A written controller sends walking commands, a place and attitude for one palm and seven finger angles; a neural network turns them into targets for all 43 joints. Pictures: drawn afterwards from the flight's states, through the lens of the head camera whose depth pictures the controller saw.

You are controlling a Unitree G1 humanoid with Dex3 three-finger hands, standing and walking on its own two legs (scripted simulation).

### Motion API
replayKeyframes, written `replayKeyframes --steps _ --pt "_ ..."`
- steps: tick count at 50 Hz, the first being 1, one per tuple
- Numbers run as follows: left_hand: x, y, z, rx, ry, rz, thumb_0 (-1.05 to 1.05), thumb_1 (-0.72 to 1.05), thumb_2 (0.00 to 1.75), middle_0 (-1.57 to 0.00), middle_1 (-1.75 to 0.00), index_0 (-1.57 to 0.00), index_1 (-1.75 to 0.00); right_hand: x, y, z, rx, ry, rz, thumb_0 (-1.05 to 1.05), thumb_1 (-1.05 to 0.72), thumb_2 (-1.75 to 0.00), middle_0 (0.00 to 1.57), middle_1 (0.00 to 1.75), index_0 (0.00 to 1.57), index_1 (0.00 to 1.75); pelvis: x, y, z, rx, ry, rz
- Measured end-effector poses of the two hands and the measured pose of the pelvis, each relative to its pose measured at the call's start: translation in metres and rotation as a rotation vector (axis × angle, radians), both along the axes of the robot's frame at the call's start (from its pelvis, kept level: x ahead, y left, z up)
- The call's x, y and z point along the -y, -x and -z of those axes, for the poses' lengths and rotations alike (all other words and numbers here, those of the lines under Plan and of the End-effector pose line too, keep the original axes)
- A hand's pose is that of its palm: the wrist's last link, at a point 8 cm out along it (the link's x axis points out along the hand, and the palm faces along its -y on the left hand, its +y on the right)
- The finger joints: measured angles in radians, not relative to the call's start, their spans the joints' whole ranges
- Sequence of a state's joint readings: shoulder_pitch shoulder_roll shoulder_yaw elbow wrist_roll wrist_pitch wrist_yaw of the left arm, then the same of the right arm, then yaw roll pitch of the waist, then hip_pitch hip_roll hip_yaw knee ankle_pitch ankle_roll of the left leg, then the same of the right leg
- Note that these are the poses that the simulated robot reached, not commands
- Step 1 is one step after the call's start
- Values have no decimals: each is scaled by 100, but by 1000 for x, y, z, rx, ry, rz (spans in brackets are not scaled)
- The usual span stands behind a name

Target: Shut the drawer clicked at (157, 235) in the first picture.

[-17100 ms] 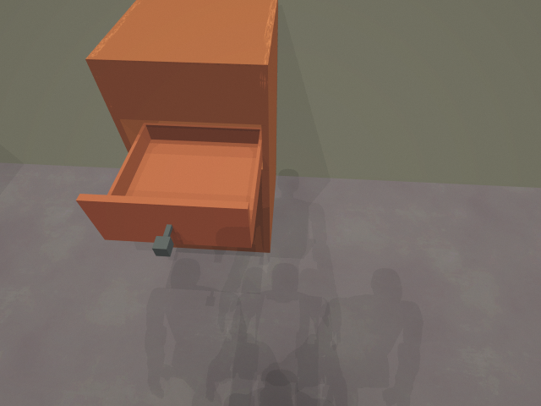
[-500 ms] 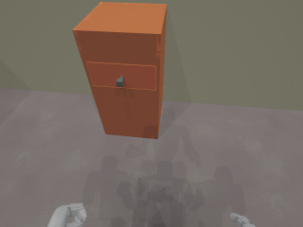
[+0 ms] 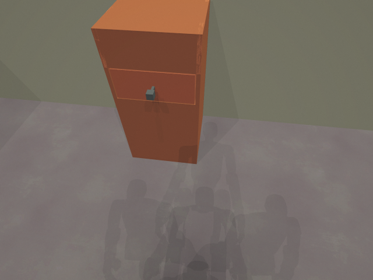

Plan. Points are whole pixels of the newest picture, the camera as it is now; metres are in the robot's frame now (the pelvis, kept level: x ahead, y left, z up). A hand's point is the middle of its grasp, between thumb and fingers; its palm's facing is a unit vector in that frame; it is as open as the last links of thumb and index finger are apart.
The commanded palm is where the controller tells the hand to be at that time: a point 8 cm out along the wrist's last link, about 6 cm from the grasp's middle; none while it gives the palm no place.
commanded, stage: let the arm hang, fingers relaxed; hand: left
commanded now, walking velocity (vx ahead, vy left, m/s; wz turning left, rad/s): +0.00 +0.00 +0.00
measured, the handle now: (151, 92) +0.89 +0.21 -0.17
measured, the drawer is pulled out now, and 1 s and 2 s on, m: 0.00 0.00 0.00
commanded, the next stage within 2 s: look to check the result in 0.40 s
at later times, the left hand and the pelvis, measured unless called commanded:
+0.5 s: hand out of the picture +0.01 +0.16 -0.17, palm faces +0.04 -0.98 -0.19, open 7.3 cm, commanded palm none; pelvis +0.01 -0.01 +0.00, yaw +0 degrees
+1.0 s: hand out of the picture +0.03 +0.15 -0.17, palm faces +0.03 -0.98 -0.20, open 7.3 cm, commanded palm none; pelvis +0.03 -0.02 +0.00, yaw -1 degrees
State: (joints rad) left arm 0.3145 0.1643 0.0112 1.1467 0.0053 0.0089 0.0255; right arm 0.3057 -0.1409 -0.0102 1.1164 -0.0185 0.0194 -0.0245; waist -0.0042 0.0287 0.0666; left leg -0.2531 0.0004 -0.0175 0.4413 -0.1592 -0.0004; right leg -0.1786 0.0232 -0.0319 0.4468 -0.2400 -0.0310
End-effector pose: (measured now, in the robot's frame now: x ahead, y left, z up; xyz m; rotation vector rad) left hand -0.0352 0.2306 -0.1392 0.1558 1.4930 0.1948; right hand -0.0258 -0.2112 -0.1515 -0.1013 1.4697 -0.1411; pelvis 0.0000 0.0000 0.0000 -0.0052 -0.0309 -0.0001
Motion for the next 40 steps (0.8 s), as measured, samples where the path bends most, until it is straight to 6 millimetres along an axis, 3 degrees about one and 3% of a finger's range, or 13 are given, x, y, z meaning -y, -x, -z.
replayKeyframes --steps 11,25,40 --pt "20 -40 5 106 31 26 1 92 90 -21 -32 -22 -31 -5 -10 2 45 -15 23 1 -92 -90 20 30 20 30 4 -3 1 0 -5 6" --pt "25 -38 4 74 28 13 0 92 90 -20 -30 -20 -30 8 -7 0 11 3 32 0 -91 -90 20 30 20 30 12 -11 0 -3 -7 8" --pt "33 -45 3 69 25 15 0 91 90 -20 -30 -20 -29 22 -29 0 35 14 21 0 -91 -90 20 30 20 30 20 -19 -1 -3 -8 11"
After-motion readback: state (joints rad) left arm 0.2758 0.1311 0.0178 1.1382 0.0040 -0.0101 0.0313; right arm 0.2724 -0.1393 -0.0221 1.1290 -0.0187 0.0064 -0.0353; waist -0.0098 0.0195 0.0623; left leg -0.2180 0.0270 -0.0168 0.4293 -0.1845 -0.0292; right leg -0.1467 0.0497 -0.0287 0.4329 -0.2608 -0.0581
